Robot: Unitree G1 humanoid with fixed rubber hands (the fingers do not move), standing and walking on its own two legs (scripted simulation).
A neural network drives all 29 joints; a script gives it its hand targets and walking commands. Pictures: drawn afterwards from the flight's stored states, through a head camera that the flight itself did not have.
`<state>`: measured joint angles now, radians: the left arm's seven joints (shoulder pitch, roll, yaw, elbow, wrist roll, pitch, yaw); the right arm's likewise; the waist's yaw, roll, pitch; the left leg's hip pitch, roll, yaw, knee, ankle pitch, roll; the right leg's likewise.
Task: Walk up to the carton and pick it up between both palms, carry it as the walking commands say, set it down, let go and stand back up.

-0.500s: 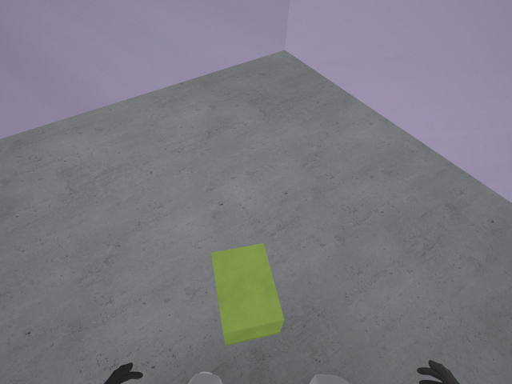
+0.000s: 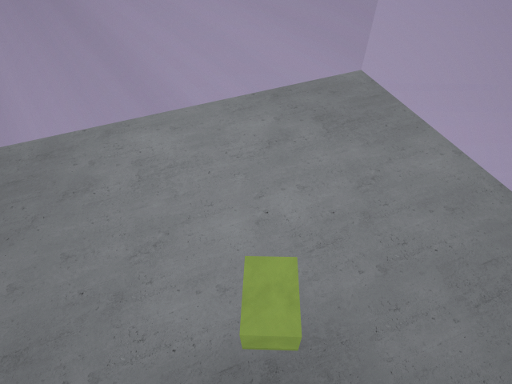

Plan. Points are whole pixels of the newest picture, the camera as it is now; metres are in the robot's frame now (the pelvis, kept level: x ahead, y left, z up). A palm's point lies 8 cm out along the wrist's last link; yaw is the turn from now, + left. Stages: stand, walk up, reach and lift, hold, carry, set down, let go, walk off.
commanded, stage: walk up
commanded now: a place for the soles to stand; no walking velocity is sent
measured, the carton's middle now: (270, 301) +0.51 +0.00 -0.68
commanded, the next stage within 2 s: reach and lift in 1.74 s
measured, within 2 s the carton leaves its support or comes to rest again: neither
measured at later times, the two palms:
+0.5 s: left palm out of the picture +0.03 +0.29 -0.13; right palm out of the picture +0.14 -0.22 -0.11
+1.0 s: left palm out of the picture +0.03 +0.28 -0.12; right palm out of the picture +0.15 -0.23 -0.11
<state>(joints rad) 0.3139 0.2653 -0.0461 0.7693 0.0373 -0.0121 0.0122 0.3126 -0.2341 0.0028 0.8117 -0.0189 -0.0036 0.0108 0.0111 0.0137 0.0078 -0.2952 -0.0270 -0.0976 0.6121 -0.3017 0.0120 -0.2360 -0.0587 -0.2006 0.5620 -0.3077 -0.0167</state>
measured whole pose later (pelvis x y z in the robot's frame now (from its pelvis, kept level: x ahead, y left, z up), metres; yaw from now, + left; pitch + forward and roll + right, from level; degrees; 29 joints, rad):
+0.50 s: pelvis +0.02 +0.02 -0.01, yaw +7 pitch +0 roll -3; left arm 0.29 0.30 -0.02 0.84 0.04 0.03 0.02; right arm 0.27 -0.26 -0.01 0.78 -0.02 -0.01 -0.01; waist 0.03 0.02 0.02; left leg -0.36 -0.09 -0.19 0.74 -0.37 0.03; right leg -0.22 -0.11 -0.31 0.63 -0.38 0.02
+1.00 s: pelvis +0.03 +0.01 +0.00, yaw +8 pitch -1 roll -1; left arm 0.29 0.30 -0.06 0.90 0.02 0.00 0.01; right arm 0.23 -0.25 0.02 0.87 -0.02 0.00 -0.01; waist 0.02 0.01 0.02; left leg -0.24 -0.10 -0.20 0.56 -0.29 0.02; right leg -0.17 -0.01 -0.07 0.51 -0.33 -0.01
